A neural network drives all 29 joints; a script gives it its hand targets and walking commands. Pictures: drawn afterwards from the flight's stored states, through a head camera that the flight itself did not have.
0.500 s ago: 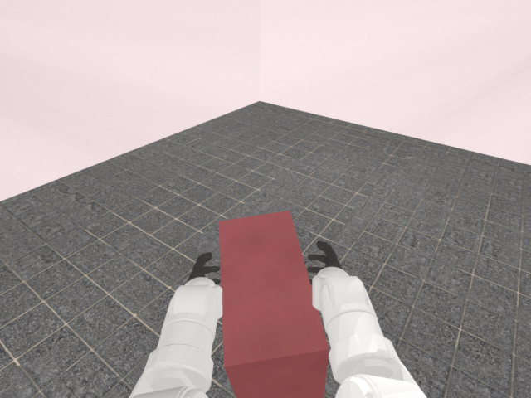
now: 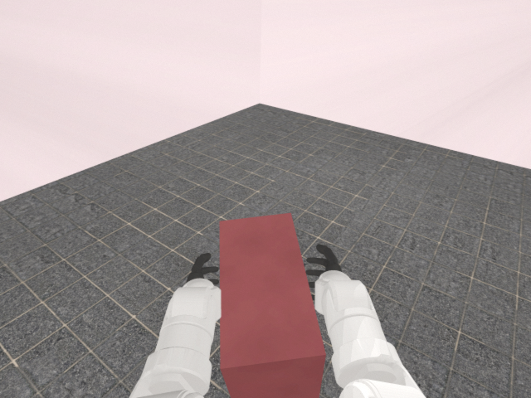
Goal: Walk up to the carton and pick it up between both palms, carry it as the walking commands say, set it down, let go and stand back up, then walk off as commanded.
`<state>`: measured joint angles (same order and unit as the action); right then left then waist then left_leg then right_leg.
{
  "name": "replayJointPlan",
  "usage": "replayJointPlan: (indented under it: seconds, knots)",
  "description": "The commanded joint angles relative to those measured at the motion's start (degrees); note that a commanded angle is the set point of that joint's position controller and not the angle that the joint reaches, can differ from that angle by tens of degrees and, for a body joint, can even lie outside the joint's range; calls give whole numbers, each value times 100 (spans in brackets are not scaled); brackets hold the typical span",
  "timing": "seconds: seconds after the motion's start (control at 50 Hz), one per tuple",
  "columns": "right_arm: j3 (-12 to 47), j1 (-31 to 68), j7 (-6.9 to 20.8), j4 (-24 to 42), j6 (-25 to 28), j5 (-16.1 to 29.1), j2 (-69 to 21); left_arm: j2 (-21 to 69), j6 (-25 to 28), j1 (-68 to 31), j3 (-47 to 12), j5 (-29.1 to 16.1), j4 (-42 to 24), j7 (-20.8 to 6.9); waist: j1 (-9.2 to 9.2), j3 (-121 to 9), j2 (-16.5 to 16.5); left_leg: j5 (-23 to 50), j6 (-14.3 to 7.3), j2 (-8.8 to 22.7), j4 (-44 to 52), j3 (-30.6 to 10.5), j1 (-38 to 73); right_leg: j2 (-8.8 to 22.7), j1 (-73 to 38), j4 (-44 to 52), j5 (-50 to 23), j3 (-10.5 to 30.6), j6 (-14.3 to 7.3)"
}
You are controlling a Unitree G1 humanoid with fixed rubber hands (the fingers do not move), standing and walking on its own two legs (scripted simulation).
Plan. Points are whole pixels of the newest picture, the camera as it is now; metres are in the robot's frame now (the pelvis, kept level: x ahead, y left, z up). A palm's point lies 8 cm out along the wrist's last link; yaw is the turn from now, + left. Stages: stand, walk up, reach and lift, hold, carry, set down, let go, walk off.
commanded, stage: hold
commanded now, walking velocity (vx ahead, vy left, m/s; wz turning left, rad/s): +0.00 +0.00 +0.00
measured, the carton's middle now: (265, 305) +0.34 +0.00 -0.01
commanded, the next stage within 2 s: carry in 0.28 s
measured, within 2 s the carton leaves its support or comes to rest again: neither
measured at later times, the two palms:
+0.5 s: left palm (194, 292) +0.30 +0.12 +0.07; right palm (327, 285) +0.31 -0.10 +0.07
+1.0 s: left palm out of the picture +0.13 +0.12 +0.08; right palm (352, 373) +0.16 -0.10 +0.08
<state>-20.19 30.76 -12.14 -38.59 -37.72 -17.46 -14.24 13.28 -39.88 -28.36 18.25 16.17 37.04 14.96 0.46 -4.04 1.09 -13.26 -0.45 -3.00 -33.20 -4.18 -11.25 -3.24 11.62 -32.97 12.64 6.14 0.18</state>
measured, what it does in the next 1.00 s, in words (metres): walks backwards: right foot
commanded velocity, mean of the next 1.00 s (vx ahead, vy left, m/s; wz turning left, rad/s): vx -0.19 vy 0.00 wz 0.11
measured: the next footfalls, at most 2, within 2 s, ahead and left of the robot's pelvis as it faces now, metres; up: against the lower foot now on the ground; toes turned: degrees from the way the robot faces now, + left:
right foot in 0.86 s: -0.02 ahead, -0.11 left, +0.00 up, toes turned +0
left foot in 1.16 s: -0.18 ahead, +0.11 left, +0.00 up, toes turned +8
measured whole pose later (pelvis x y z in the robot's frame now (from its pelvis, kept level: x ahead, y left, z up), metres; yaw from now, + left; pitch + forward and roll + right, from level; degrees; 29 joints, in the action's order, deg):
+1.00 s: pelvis -0.16 -0.02 -0.01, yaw +5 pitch +1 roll +0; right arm -10.4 29.3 -19.4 -2.3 -71.0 -6.7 -13.7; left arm 13.7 -74.0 -29.2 8.0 5.3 2.7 24.0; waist 1.2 -1.4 -0.3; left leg -20.9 0.6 -1.3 -61.9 -1.8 -40.8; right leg 1.0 27.2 -36.1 10.3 -5.1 -2.9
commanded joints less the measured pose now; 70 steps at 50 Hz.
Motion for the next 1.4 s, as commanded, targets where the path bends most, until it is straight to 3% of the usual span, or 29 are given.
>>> replayJointPlan:
  seconds: [0.0,0.24,0.26,0.28,0.34,0.4,0.46,0.5,0.54,0.64,0.66,0.68,0.7,0.74,0.8,0.84,0.88,0.9,0.94,0.98,1.08,1.12,1.14,1.16,1.18,1.2,1.24,1.28,1.38]
  knots:
    - [2292,3546,2092,13,154,1519,-6551,6288,400,-4451,-2323,-1613,-379,-2380,-21,-1401,-98,-354,2,50,792,-146,271,39,-209,735,436,117,-130]
    - [2596,3391,2159,386,129,1648,-6477,6539,343,-4239,-2709,-1799,-703,-2366,-30,-1644,-261,175,58,53,783,-238,532,-16,-206,626,-77,53,-140]
    - [2893,3432,2123,840,37,1755,-6310,6244,270,-4526,-3326,-2088,-1652,-2333,18,-1197,-412,-308,-187,939,895,-910,-431,712,691,541,518,379,-281]
    - [2825,3631,2109,875,-65,1744,-6220,6228,169,-4499,-3276,-2097,-1478,-2297,-7,-1340,-422,-485,-275,1120,838,-1140,-513,698,756,318,317,389,-262]
    - [3390,3230,1931,1344,-462,2057,-6078,6209,-219,-4362,-3586,-2468,-1851,-2129,-25,-2147,-580,2024,-385,1375,62,-1299,-396,743,721,-645,-1369,79,-162]
    - [3752,3460,1821,1888,-1026,2488,-6022,6184,-769,-4740,-4033,-2965,-2489,-2013,-81,-2735,-818,2903,-420,1275,-366,-1170,-374,855,708,-840,-1758,35,-204]
    - [4153,3722,1677,2857,-1594,2940,-5867,6046,-1360,-4635,-4119,-3248,-2905,-1915,-68,-3042,-328,2323,-386,965,-547,-817,-706,1061,379,-505,-2018,224,-353]
    - [4200,3799,1582,3348,-2013,3151,-5815,5944,-1743,-4647,-4078,-3459,-3328,-1874,-17,-3090,716,528,-207,319,-1168,-90,-1325,1717,113,48,-2791,891,-697]
    - [4321,3861,1547,3586,-2359,3389,-5913,5771,-2071,-4194,-3886,-3372,-3366,-1833,-32,-3042,1332,-1583,-142,14,-1639,399,-1551,2218,136,602,-2427,1398,-899]
    - [4338,3517,1600,3847,-2895,3645,-6148,5913,-2625,-4078,-3969,-3383,-4041,-1716,-104,-2619,283,-196,-374,374,-176,69,-142,1135,1909,-91,432,63,-396]
    - [4213,3149,1587,3635,-2984,3586,-6103,5824,-2725,-4051,-3986,-3403,-4143,-1712,-134,-2589,-613,-678,-610,967,841,-807,-169,692,2192,-904,1219,-433,-260]
    - [4098,3132,1584,3581,-3025,3529,-5989,5750,-2775,-4304,-3959,-3377,-4202,-1703,-196,-2547,-1848,-927,-1061,2215,1722,-2174,-456,150,2309,-2776,1760,-993,-24]
    - [4082,2989,1588,3549,-3092,3416,-6035,5748,-2787,-4378,-3978,-3352,-4182,-1720,-126,-2373,-1337,-1747,-1252,2593,2109,-2350,-911,238,2071,-3544,1813,-840,53]
    - [4056,2972,1550,3641,-3181,3262,-6016,5859,-2863,-4451,-4133,-3614,-4292,-1813,-16,-2182,-942,-998,-900,2083,1850,-1300,-1631,484,1265,-3209,1455,-737,-22]
    - [4020,3337,1477,4288,-3153,3295,-5890,5978,-2984,-4556,-4263,-3872,-4474,-1850,-55,-2537,-1189,-584,-458,1711,1704,-681,-1015,138,376,-902,1268,-1187,-186]
    - [3789,2959,1437,3864,-3216,3130,-5839,5918,-3071,-4373,-4065,-3865,-4150,-1850,-60,-2684,-1017,-701,-233,1351,1010,-412,-709,404,-246,716,1301,-694,-322]
    - [3923,3022,1456,3974,-3211,3075,-5901,6062,-3069,-3880,-3951,-3737,-3947,-1934,54,-2272,1679,-1437,122,298,-1798,645,-2461,2697,223,1623,1290,1955,-1103]
    - [4152,3500,1444,4116,-3216,3301,-6130,5994,-3065,-3931,-3870,-3646,-4035,-1962,112,-2085,1199,-1542,88,193,-2961,121,-2716,2831,587,1700,669,1994,-1242]
    - [4238,3630,1467,4304,-3147,3508,-6221,6069,-3049,-4136,-3829,-3583,-4191,-1950,108,-2208,157,-995,87,263,-4065,-39,-2384,2326,754,1405,55,938,-1046]
    - [4263,3719,1480,4212,-3191,3670,-6220,6045,-3076,-4053,-3736,-3468,-4168,-1871,-1,-2381,336,-779,203,374,-3688,402,-2090,1954,555,1183,-312,135,-828]
    - [4114,2929,1459,3562,-3410,3503,-6228,5841,-3153,-3516,-3579,-3192,-3939,-1811,-9,-2827,1282,-1279,26,151,-529,877,-1379,1927,-645,735,-2309,198,-899]
    - [4000,2737,1506,3363,-3427,3389,-6256,5860,-3126,-3494,-3634,-3117,-3879,-1750,-79,-2884,851,-327,-63,428,960,755,-511,1733,-525,214,-3073,43,-656]
    - [4043,2707,1563,3423,-3427,3398,-6236,5856,-3084,-3412,-3662,-3093,-3935,-1708,-74,-2858,385,88,-190,957,1067,85,160,1533,149,-138,-2477,-120,-381]
    - [4115,2721,1618,3451,-3328,3374,-6308,5904,-3065,-3650,-3705,-3170,-4094,-1726,-72,-2559,-1016,2093,-699,1831,587,-862,173,977,1316,-534,-1275,-806,-26]
    - [4122,2646,1635,3428,-3278,3374,-6330,5982,-3048,-3971,-3895,-3244,-4298,-1726,-136,-2300,-1995,3204,-1193,2528,877,-1445,-7,573,1962,-1850,1496,-1124,63]
    - [4181,2874,1666,3696,-3262,3399,-6285,6053,-3016,-4185,-4099,-3293,-4454,-1707,-166,-2119,-1786,3410,-1520,2788,1000,-1561,-238,433,2221,-3077,2063,-863,13]
    - [4171,2943,1625,3966,-3246,3426,-6185,6223,-2978,-4436,-4225,-3533,-4643,-1737,-136,-1970,-876,3348,-1315,2312,666,-925,-131,512,2323,-3568,1772,-526,-3]
    - [4036,3081,1578,4058,-3226,3419,-6104,6112,-2989,-4530,-4261,-3723,-4752,-1728,-115,-2357,-956,3461,-1020,1945,465,-501,479,459,2258,-2834,1583,-743,55]
    - [3810,2701,1413,4138,-3194,3052,-5799,6097,-3147,-4018,-4149,-3820,-4345,-1768,-134,-2929,-1564,2680,-880,1948,563,-544,1080,169,846,229,1100,-1158,13]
